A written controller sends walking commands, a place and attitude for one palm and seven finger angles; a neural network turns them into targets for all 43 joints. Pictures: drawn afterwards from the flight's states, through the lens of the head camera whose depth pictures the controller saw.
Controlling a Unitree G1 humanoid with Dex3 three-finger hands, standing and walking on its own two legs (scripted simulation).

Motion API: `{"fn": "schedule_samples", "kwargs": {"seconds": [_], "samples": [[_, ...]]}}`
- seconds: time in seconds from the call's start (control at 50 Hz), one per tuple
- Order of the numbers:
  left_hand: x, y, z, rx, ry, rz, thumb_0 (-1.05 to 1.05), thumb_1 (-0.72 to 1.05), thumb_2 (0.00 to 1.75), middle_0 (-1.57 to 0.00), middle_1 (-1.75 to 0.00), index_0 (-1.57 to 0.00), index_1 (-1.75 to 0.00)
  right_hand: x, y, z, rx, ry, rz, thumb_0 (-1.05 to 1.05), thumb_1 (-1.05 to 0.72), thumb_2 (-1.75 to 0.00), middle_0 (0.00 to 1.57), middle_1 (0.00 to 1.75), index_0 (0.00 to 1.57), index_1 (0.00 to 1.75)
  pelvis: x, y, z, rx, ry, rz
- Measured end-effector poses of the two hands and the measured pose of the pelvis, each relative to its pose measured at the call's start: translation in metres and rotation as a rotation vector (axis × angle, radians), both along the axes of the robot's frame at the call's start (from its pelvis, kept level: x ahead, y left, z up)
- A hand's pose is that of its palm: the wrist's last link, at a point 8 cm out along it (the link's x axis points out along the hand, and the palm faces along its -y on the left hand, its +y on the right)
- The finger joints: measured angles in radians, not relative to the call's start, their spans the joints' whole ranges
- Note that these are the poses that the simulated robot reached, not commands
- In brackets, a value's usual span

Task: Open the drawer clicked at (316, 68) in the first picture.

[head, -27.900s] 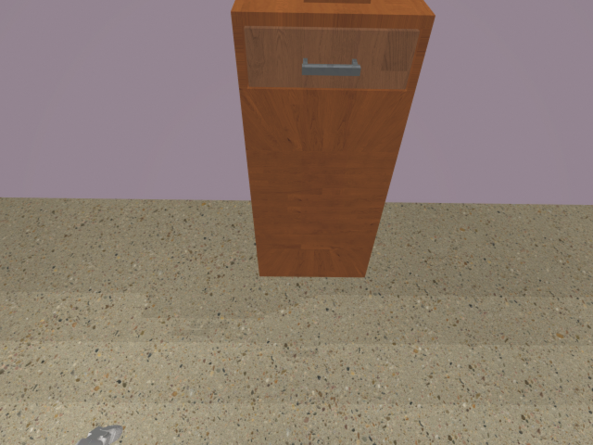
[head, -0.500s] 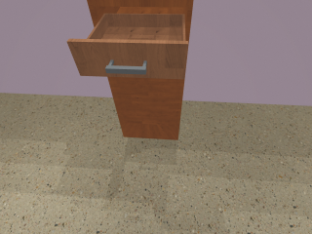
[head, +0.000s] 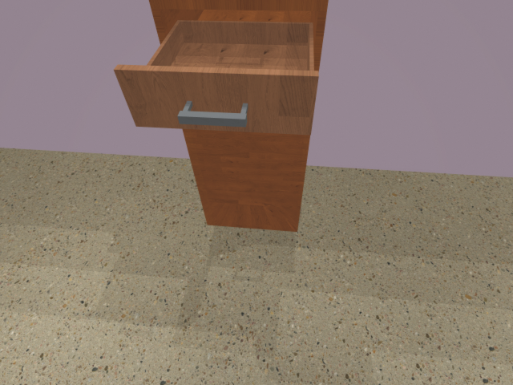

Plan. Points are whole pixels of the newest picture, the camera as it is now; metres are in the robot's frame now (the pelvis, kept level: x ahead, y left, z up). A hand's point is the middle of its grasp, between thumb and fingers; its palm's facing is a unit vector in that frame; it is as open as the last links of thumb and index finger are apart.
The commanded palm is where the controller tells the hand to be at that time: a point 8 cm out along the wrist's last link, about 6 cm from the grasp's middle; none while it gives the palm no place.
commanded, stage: look to check the result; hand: left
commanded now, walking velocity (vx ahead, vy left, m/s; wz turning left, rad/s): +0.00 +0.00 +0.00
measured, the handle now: (214, 112) +0.57 +0.11 +0.12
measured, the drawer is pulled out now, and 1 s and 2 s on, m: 0.30 0.30 0.30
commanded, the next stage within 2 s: stand and wait in 0.12 s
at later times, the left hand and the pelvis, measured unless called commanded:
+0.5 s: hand out of the picture +0.04 +0.18 -0.17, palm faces +0.03 -0.97 -0.24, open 7.4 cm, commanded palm none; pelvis +0.01 +0.00 +0.00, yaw +0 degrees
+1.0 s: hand out of the picture +0.05 +0.19 -0.17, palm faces +0.03 -0.97 -0.24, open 7.4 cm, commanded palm none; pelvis +0.02 -0.01 +0.00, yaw +0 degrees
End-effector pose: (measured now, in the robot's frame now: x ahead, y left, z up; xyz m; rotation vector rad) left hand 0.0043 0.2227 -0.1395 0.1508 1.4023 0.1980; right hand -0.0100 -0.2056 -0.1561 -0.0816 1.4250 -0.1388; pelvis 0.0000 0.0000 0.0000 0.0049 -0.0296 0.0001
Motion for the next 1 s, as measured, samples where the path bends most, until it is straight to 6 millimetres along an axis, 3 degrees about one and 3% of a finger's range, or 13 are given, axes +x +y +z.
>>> {"fn": "schedule_samples", "kwargs": {"seconds": [0.58, 1.0], "samples": [[0.034, 0.009, 0.004, 0.024, -0.041, -0.027, 0.00, 0.91, 0.90, -0.20, -0.29, -0.20, -0.30, 0.014, -0.020, 0.004, -0.033, 0.012, 0.007, 0.00, -0.91, -0.90, 0.20, 0.30, 0.20, 0.30, 0.013, -0.005, 0.002, -0.001, 0.003, 0.001], [0.038, 0.010, 0.003, 0.020, -0.045, -0.034, 0.00, 0.91, 0.90, -0.20, -0.30, -0.20, -0.30, 0.025, -0.028, 0.008, -0.057, -0.006, 0.013, 0.00, -0.91, -0.90, 0.20, 0.30, 0.20, 0.30, 0.016, -0.005, 0.002, -0.004, 0.001, -0.003]]}}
